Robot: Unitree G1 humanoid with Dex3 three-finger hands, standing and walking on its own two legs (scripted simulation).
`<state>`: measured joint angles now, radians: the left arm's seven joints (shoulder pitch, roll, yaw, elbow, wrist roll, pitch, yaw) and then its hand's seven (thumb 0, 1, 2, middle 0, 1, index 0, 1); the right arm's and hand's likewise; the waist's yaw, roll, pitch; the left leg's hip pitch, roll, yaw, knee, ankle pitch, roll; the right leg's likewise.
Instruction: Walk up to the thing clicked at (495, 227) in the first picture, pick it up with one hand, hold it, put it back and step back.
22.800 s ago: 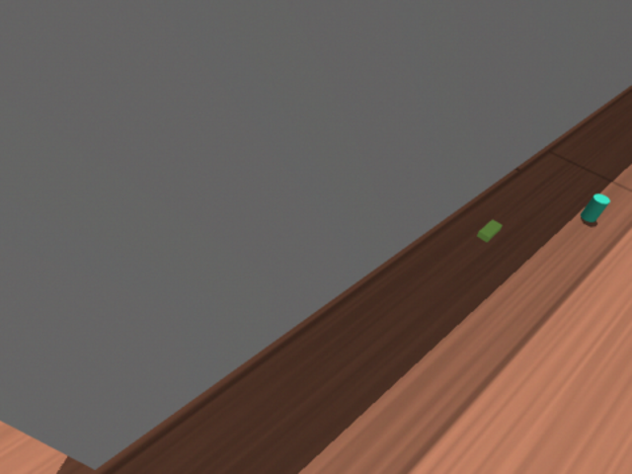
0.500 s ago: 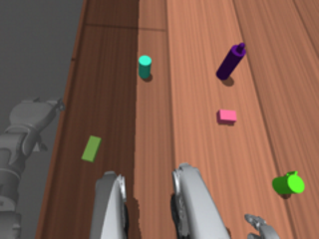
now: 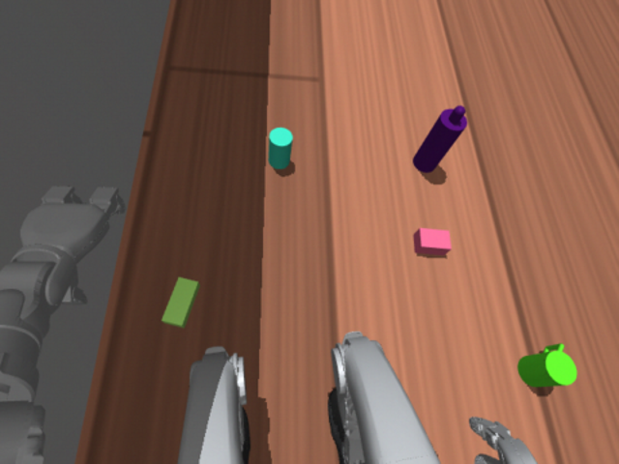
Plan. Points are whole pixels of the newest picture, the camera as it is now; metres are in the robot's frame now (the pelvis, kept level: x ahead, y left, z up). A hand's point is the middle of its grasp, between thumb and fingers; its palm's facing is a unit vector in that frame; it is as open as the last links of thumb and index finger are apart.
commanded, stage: go down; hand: left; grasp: from above
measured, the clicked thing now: (181, 302) +0.46 +0.23 -0.53
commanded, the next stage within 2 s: approach in 1.74 s
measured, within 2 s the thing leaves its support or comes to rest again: neither
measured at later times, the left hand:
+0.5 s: hand (73, 248) +0.42 +0.28 -0.07, palm faces -0.44 +0.03 -0.90, open 14.2 cm
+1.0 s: hand (71, 249) +0.42 +0.29 -0.06, palm faces -0.43 +0.03 -0.90, open 14.1 cm
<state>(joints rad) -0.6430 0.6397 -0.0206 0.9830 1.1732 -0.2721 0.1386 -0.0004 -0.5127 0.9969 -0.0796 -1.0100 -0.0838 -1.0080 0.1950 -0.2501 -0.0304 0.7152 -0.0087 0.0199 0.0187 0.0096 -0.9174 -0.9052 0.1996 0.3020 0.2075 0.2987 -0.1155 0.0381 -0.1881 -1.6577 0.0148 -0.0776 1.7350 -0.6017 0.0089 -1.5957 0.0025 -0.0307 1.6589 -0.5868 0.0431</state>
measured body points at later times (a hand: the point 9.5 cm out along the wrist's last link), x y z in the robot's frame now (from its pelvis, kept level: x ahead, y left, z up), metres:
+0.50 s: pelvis +0.01 +0.00 +0.02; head +0.17 +0.04 +0.44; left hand +0.44 +0.28 -0.02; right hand +0.09 -0.27 -0.10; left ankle +0.08 +0.11 -0.51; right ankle +0.09 -0.15 -0.51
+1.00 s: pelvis +0.02 +0.00 +0.03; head +0.17 +0.04 +0.45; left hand +0.44 +0.28 -0.01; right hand +0.09 -0.27 -0.09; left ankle +0.08 +0.11 -0.51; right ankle +0.09 -0.15 -0.51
